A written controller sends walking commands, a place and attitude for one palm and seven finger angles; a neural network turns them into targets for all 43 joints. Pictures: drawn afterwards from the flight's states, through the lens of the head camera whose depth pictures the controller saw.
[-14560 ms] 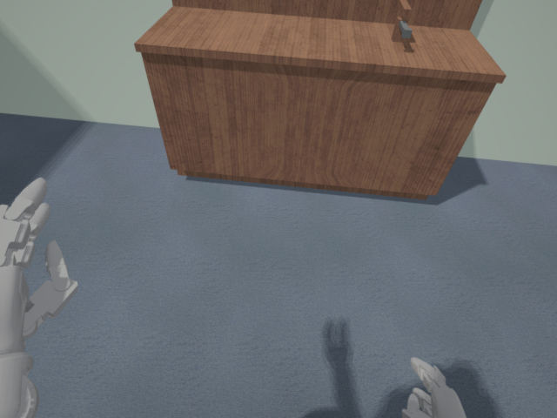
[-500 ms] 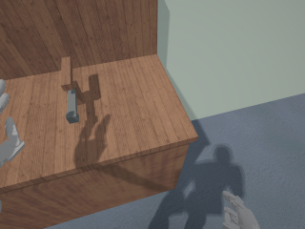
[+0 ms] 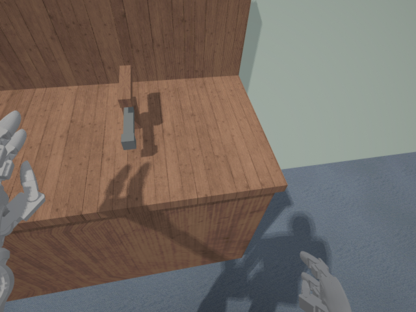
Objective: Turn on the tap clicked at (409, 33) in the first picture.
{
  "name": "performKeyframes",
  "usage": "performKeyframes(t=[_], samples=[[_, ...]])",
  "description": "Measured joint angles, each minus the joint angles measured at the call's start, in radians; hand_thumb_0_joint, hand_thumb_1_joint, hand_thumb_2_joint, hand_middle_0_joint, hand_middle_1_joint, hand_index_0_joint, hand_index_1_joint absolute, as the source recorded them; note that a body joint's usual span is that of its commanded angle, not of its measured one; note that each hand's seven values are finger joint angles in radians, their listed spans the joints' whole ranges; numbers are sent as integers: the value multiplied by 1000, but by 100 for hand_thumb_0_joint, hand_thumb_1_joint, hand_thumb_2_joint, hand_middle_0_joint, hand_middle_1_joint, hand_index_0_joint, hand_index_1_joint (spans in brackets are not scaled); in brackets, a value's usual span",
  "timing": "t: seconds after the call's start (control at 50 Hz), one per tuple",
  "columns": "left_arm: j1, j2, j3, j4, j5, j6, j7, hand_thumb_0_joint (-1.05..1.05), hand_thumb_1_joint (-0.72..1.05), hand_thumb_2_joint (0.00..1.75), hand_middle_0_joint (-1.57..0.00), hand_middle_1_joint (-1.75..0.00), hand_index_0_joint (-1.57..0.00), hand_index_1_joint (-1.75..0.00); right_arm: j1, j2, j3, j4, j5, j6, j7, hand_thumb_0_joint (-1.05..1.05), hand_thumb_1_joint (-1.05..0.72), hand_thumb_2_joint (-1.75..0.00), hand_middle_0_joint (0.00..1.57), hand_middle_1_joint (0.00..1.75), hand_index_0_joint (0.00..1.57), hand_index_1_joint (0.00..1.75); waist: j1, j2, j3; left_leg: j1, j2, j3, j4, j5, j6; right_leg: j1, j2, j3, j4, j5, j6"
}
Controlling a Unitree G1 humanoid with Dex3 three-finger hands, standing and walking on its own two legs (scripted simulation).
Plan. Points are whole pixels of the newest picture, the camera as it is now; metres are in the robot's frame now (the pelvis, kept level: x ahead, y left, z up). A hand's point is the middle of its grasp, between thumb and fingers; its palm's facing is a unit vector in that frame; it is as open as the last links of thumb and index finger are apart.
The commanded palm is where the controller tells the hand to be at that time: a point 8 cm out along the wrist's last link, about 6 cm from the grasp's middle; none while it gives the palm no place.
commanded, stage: come to a stop and stand still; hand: left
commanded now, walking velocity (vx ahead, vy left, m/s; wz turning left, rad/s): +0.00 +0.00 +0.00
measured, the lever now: (128, 141) +0.44 +0.24 +0.04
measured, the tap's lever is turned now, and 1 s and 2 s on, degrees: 0 0 0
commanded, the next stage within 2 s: look again from close up in 0.84 s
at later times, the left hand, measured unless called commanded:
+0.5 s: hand (41, 143) +0.27 +0.26 +0.22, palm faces +0.46 -0.82 -0.35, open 7.4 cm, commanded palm +0.18 +0.27 +0.18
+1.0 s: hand (77, 172) +0.26 +0.23 +0.17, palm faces +0.32 -0.87 -0.38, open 7.4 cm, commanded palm +0.20 +0.26 +0.18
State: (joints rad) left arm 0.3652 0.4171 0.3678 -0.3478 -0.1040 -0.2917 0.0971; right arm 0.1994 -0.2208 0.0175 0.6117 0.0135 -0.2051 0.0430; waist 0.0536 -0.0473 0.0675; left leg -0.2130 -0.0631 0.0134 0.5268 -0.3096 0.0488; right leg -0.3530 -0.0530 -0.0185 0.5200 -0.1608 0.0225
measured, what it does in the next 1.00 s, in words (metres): stands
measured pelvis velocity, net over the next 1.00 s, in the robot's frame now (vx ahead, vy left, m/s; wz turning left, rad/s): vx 0.02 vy -0.01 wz -0.09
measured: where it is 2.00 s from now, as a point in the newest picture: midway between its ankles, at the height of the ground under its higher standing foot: outside the picture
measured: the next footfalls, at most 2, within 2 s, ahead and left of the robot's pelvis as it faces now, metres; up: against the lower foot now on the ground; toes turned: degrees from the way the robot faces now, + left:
none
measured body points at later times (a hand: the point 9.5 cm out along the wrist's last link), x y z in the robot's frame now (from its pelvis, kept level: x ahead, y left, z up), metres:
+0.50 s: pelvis +0.00 +0.00 +0.00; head +0.03 +0.00 +0.45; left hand +0.24 +0.30 +0.23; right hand +0.17 -0.22 -0.09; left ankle -0.02 +0.09 -0.73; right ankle +0.07 -0.13 -0.73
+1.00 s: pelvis +0.02 -0.01 +0.00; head +0.03 +0.00 +0.45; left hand +0.24 +0.27 +0.19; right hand +0.19 -0.25 -0.06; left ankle -0.02 +0.09 -0.73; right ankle +0.07 -0.13 -0.73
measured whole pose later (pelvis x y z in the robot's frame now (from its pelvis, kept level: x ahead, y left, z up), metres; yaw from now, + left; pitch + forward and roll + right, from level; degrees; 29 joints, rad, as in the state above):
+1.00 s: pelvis +0.02 -0.01 +0.00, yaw -5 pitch -2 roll -1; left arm 0.39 0.36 0.38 -0.39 -0.04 -0.24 0.08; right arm 0.19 -0.21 -0.01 0.58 0.02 -0.12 -0.01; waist 0.02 -0.01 0.04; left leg -0.12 0.00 0.08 0.49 -0.34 0.03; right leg -0.28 0.02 0.04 0.46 -0.15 0.01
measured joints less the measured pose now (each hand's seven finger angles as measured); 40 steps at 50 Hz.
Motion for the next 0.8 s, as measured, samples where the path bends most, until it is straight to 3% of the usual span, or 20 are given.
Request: performKeyframes(t=[0.14, 0.32, 0.36, 0.42, 0.48, 0.54, 0.6, 0.64, 0.72, 0.8], samples=[[-9, -19, -19, -30, 11, 13, -7, 1, 89, 90, -21, -30, -20, -30, 33, 12, 10, 1, 0, -6, 15, 1, -90, -90, 20, 30, 20, 30, -4, -7, 10, -5, -4, -7, 19, -5, 7, 8, -5, -7, -1, 4, 6], [10, 11, 8, -59, 2, 0, -13, 1, 89, 90, -21, -30, -21, -30, 39, 13, 0, 24, 3, 2, 11, 1, -90, -90, 20, 30, 20, 30, -17, 3, 5, 0, 1, -11, 7, -3, 4, 18, 0, -12, -24, 9, 6], [-116, 76, 57, -26, 87, 5, -49, 1, 89, 90, -22, -30, -21, -30, 48, 14, -3, 22, -10, -18, -7, 1, -90, -90, 20, 30, 20, 30, 26, -5, 29, -10, 9, -3, 32, -12, 1, 5, 9, -6, -1, 3, -9], [-286, 118, 146, 50, 74, -2, -48, 1, 89, 90, -22, -30, -21, -30, 15, 27, 2, 29, -11, 12, -1, 1, -90, -90, 20, 30, 20, 30, 43, -16, 59, 7, 19, 20, 33, -17, -11, 2, 22, 17, 21, -3, -25], [-276, 35, 143, 57, 39, 18, -28, 1, 89, 90, -21, -30, -20, -30, 11, 21, -11, -9, 8, 28, 19, 1, -90, -90, 20, 30, 20, 30, 18, 26, 47, 31, 27, 50, 26, -27, -8, 10, 35, 45, 22, -3, -16], [-136, -65, 43, 15, 41, 35, -33, 1, 90, 90, -20, -30, -19, -30, 17, 13, -18, -41, 24, 46, 23, 1, -90, -90, 20, 30, 20, 30, -26, 73, 20, 56, 34, 71, 7, -37, -4, 24, 45, 66, 12, -9, -4], [-4, -87, -38, 0, 58, 45, -52, 1, 90, 90, -21, -30, -20, -30, 18, 26, -14, -45, 24, 72, 1, 1, -90, -90, 20, 30, 20, 30, -67, 74, 4, 73, 44, 78, -17, -36, -10, 34, 58, 72, -5, -10, -9], [43, -69, -45, -3, 63, 52, -61, 1, 89, 90, -21, -30, -20, -30, 23, 39, -10, -44, 20, 86, -19, 1, -90, -90, 20, 30, 20, 30, -81, 49, 4, 76, 53, 74, -29, -33, -18, 38, 66, 66, -17, -8, -17], [53, -16, 12, -41, 61, 66, -47, 1, 89, 90, -22, -30, -21, -30, 43, 35, -12, -48, 11, 90, -44, 1, -90, -90, 20, 30, 20, 30, -73, 5, 22, 67, 72, 56, -25, -33, -32, 44, 81, 46, -36, -1, -34], [30, -12, 58, -114, 53, 54, -22, 1, 89, 90, -22, -30, -21, -30, 41, -2, -31, -38, 6, 68, -49, 1, -90, -90, 20, 30, 20, 30, -50, 15, 33, 59, 81, 45, -8, -43, -35, 53, 87, 34, -49, 3, -35]])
